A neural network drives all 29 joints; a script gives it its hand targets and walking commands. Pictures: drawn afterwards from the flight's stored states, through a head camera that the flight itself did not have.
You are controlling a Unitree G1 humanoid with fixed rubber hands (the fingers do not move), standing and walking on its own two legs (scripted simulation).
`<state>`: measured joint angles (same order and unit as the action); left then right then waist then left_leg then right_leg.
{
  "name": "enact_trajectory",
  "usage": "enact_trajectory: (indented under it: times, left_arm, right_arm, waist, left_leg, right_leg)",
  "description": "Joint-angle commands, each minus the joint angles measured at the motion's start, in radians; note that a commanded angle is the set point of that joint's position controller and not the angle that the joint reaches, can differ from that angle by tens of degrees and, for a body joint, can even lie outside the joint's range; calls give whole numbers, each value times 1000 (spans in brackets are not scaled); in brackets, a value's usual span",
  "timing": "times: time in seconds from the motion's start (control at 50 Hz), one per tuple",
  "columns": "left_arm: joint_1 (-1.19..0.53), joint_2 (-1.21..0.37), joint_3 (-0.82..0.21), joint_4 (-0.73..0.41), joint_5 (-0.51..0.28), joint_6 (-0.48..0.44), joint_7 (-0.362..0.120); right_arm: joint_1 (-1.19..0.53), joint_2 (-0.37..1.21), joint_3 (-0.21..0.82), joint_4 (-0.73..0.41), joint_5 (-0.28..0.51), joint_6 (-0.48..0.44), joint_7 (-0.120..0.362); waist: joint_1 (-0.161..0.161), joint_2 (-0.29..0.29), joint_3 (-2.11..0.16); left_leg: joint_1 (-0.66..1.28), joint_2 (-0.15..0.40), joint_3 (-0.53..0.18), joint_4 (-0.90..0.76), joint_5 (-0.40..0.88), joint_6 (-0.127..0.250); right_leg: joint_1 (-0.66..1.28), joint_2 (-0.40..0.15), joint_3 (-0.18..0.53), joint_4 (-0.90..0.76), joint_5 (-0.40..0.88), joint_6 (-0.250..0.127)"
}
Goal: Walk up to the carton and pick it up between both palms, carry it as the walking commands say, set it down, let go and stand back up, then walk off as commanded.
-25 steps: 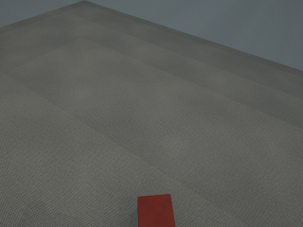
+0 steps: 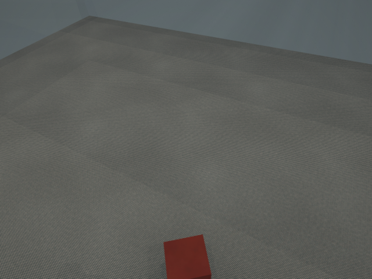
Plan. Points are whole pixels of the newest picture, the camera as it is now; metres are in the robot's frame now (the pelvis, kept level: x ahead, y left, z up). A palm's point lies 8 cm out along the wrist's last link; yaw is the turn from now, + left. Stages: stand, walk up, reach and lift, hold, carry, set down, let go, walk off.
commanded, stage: walk up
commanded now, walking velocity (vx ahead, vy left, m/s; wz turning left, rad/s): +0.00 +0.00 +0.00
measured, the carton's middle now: (187, 264) +0.33 +0.04 -0.67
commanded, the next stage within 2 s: stand in 1.32 s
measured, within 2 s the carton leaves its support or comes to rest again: neither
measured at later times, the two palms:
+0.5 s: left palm out of the picture -0.01 +0.28 -0.15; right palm out of the picture +0.02 -0.21 -0.15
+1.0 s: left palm out of the picture -0.05 +0.25 -0.15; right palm out of the picture +0.02 -0.18 -0.14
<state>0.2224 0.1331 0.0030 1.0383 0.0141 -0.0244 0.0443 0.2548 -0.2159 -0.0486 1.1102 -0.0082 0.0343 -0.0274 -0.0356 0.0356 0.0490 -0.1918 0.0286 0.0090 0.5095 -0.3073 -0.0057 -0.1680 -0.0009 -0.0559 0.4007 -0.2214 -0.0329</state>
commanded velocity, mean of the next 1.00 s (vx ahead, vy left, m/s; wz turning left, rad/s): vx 0.00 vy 0.01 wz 0.10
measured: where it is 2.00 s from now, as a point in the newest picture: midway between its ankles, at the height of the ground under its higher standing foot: outside the picture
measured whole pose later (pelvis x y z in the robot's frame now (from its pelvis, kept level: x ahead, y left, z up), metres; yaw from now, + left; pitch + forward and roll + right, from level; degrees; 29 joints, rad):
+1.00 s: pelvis -0.02 +0.03 +0.00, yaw +6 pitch -1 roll +0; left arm 0.27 0.15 0.03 1.11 0.01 0.00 0.03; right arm 0.24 -0.13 -0.03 1.11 -0.01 -0.01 -0.04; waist 0.01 -0.02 0.06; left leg -0.12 -0.01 0.00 0.37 -0.22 0.01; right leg -0.13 -0.05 -0.09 0.38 -0.22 0.02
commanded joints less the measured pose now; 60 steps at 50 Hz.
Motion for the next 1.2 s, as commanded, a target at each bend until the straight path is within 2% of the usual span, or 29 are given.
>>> enact_trajectory:
  times: [0.0, 0.02, 0.04, 0.06, 0.12, 0.18, 0.2, 0.26, 0.3, 0.34, 0.36, 0.42, 0.46, 0.5, 0.54, 0.58, 0.6, 0.62, 0.66, 0.72, 0.74, 0.78, 0.8, 0.82, 0.86, 0.88, 0.9, 0.96, 1.18]
  left_arm:
    - [44, 130, 15, -16, 2, 1, -8]
    - [44, 141, 20, -1, -8, 3, -14]
    - [52, 102, 18, 2, -7, 6, -13]
    - [42, 88, 20, 1, -8, 9, -10]
    - [30, 134, 36, 34, -6, 16, -9]
    - [16, 133, 38, 27, 0, 21, -14]
    - [-8, 182, 57, -8, -5, 21, -5]
    - [51, 180, 79, -28, -10, 32, 15]
    - [52, 193, 83, -13, 2, 41, 15]
    - [-8, 180, 86, -44, 4, 38, 21]
    - [-27, 171, 80, -53, 6, 40, 17]
    - [-17, 125, 77, -56, -6, 53, 11]
    - [18, 111, 68, -53, -9, 52, 7]
    - [39, 148, 69, -60, -7, 48, -1]
    - [43, 117, 57, -49, -6, 37, 2]
    - [129, 106, 51, -24, -3, 20, 1]
    - [95, 184, 58, -36, 9, 15, -2]
    - [101, 201, 66, -38, 12, 18, -3]
    - [64, 205, 60, -65, 16, 16, 8]
    - [9, 139, 38, -44, 13, 6, 9]
    - [15, 165, 49, -29, 11, 6, 2]
    - [64, 148, 53, -13, 3, 3, -12]
    - [90, 108, 46, -6, 0, 9, -18]
    - [110, 87, 45, -3, -6, 15, -21]
    - [99, 122, 53, 28, -5, 18, -16]
    - [82, 139, 53, 37, 3, 22, -15]
    - [107, 138, 59, 35, 2, 22, -16]
    - [140, 99, 45, 66, -8, 18, -12]
    - [144, 70, 34, 97, -2, 34, -9]
  right_arm:
    - [70, -57, -12, -1, -3, -17, -10]
    - [106, -52, -8, 7, -8, -24, -12]
    - [89, -52, 0, 27, -13, -24, -14]
    - [56, -21, 7, 29, -5, -28, -13]
    - [91, -2, 22, 32, -9, -43, -10]
    - [117, -11, 26, 51, -1, -43, -22]
    - [56, -59, 10, 15, -6, -44, -19]
    - [10, -41, -8, -42, -9, -28, -15]
    - [27, -3, -10, -65, -12, -26, -11]
    - [69, -5, -11, -59, -10, -27, -11]
    - [69, -15, -13, -67, -12, -27, -10]
    - [68, -75, -32, -92, -17, -27, -11]
    - [30, -98, -33, -108, -24, -35, -17]
    - [-24, -110, -33, -125, -16, -35, -20]
    - [-12, -109, -41, -120, -10, -33, -19]
    - [-49, -97, -44, -124, -1, -17, -19]
    - [-38, -34, -38, -132, 14, -7, -13]
    - [-50, -48, -40, -141, 5, -8, -11]
    - [-61, -38, -38, -146, -17, -6, -3]
    - [29, 30, -20, -95, -8, -19, 14]
    - [61, 44, -10, -88, -7, -27, 8]
    - [55, -35, -24, -73, -13, -45, -8]
    - [53, -72, -29, -81, -18, -50, -7]
    - [-10, -53, -15, -71, 7, -47, -9]
    - [7, -9, -1, -50, 7, -46, -6]
    - [8, -41, -4, -40, -2, -43, -6]
    - [22, -35, -3, -36, -7, -49, -12]
    - [52, -39, 6, -18, -1, -60, -15]
    - [94, -9, 18, 11, 7, -55, -18]
  waist:
    - [12, -160, -33]
    - [11, -194, -40]
    - [55, -133, 2]
    - [60, 27, 70]
    - [30, -30, 15]
    - [24, 6, 40]
    - [43, -20, 49]
    - [61, -9, -7]
    - [34, -138, -7]
    - [18, -84, 0]
    - [15, -120, 16]
    - [22, 49, -17]
    - [35, 150, -3]
    - [55, 143, -25]
    - [43, 84, -46]
    - [82, 75, -20]
    - [45, -71, -11]
    - [68, -198, -31]
    - [48, -247, 40]
    - [3, -103, 25]
    - [-23, -156, -33]
    - [11, -107, -42]
    - [22, -38, -75]
    - [69, 2, -14]
    - [35, -7, -6]
    - [38, -30, 42]
    - [35, 22, 18]
    - [54, -43, 5]
    - [53, -2, 27]
  left_leg:
    - [81, 40, -32, -158, 193, -2]
    - [111, 70, -49, -180, 222, -3]
    - [88, 74, -48, -169, 241, -8]
    - [-9, 69, -52, -173, 231, -10]
    - [33, 71, -46, -198, 227, 3]
    - [2, 81, -61, -223, 194, 6]
    - [-25, 80, -89, -140, 283, 9]
    - [-114, 63, -99, -61, 155, 17]
    - [-76, 27, -58, 11, 96, 7]
    - [-91, 30, -75, 5, 115, 13]
    - [-76, 29, -83, 13, 170, 9]
    - [-94, 149, -300, -189, 121, 73]
    - [-97, 224, -396, -249, 188, 127]
    - [-40, 199, -361, -236, 268, 152]
    - [-46, 177, -327, -200, 320, 133]
    - [-127, 107, -239, -149, 222, 78]
    - [-154, 22, -175, -61, 130, 44]
    - [-191, -39, -106, 42, 39, 27]
    - [-181, -40, -48, 243, -162, 13]
    - [-59, -17, -36, 130, -100, 23]
    - [23, -13, -24, -55, 59, 30]
    - [136, 35, -71, -187, 299, 31]
    - [154, 114, -140, -205, 338, 36]
    - [60, 117, -130, -180, 314, 52]
    - [37, 75, -104, -200, 228, 36]
    - [15, 64, -91, -199, 228, 32]
    - [32, 71, -92, -208, 280, 37]
    - [38, 78, -111, -217, 298, 45]
    - [-21, 61, -115, -258, 138, 48]
  right_leg:
    - [16, -186, 183, -118, 194, -11]
    - [1, -152, 150, -104, 138, 4]
    - [-8, -131, 133, -116, 105, 6]
    - [31, -109, 106, -106, 135, 10]
    - [57, -101, 97, -82, 149, 9]
    - [54, -105, 91, -90, 100, 25]
    - [47, -107, 64, -40, 144, 29]
    - [42, -163, 84, -19, -16, 6]
    - [-61, -212, 117, -80, -65, -21]
    - [-73, -219, 98, -47, -42, -13]
    - [-114, -204, 93, -49, -55, -8]
    - [-94, -77, -41, 124, -66, 54]
    - [-101, -50, -22, 216, -116, 62]
    - [-117, -60, 3, 214, -161, 62]
    - [-62, -69, -1, 157, -106, 57]
    - [52, -97, 10, -6, 30, 50]
    - [30, -185, 105, -73, 30, 13]
    - [64, -272, 216, -136, 1, -40]
    - [-88, -401, 311, -228, -45, -137]
    - [-100, -255, 173, -128, 172, -103]
    - [-59, -235, 123, -78, 261, -73]
    - [-75, -166, 76, -27, 229, -4]
    - [-90, -128, 56, -16, 80, 17]
    - [-16, -109, 42, -81, 42, 37]
    - [36, -103, 36, -90, 94, 46]
    - [30, -109, 34, -87, 103, 47]
    - [47, -121, 48, -80, 135, 38]
    - [62, -116, 34, -76, 131, 51]
    - [65, -115, 20, -52, 80, 61]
